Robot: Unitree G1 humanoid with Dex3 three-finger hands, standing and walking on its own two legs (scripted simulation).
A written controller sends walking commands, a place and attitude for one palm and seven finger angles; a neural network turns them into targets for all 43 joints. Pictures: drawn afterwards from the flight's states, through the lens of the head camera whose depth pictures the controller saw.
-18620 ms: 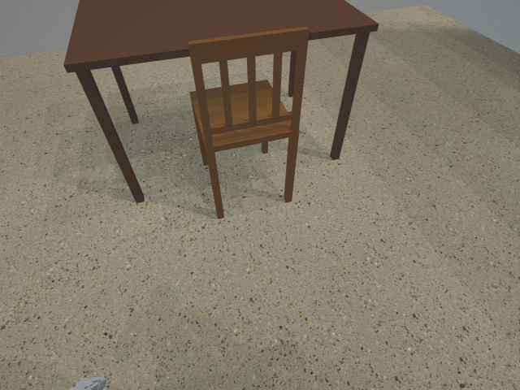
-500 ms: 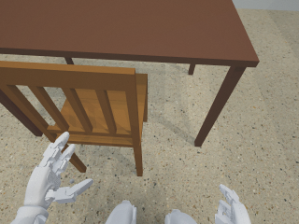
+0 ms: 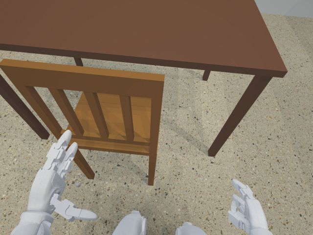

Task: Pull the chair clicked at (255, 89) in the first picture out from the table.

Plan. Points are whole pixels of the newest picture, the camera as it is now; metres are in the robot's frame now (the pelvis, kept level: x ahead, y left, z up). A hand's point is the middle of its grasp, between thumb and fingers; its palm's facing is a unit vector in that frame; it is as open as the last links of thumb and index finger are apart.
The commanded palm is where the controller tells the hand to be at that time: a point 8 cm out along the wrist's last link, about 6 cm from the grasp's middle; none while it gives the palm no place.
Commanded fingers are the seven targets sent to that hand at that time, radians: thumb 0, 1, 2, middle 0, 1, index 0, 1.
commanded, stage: raise the hand toward the chair's back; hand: left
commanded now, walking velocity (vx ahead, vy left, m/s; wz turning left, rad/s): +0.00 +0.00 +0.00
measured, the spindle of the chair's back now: (98, 116) +0.45 +0.22 -0.02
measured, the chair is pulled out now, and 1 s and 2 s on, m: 0.00 0.00 0.00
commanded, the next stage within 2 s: aim the fingers beside a spindle in 0.80 s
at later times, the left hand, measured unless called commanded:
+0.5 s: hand (71, 173) +0.24 +0.21 +0.05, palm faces -0.02 -1.00 -0.05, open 16.9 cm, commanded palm +0.22 +0.27 +0.05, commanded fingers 0.00 -0.50 0.30 -0.06 -0.08 -0.06 -0.08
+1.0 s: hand (79, 173) +0.24 +0.19 +0.05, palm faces +0.00 -1.00 -0.05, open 16.9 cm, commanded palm +0.22 +0.25 +0.05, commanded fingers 0.00 -0.50 0.30 -0.06 -0.08 -0.06 -0.08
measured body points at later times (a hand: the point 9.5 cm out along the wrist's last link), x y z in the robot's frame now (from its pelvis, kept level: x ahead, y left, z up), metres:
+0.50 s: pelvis +0.00 +0.01 +0.01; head +0.06 +0.03 +0.45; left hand +0.24 +0.26 +0.05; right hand +0.16 -0.24 -0.07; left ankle +0.04 +0.06 -0.65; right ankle +0.00 -0.11 -0.65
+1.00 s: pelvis +0.00 -0.01 +0.01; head +0.07 +0.00 +0.45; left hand +0.24 +0.25 +0.05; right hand +0.19 -0.25 -0.07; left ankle +0.04 +0.06 -0.65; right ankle +0.00 -0.11 -0.65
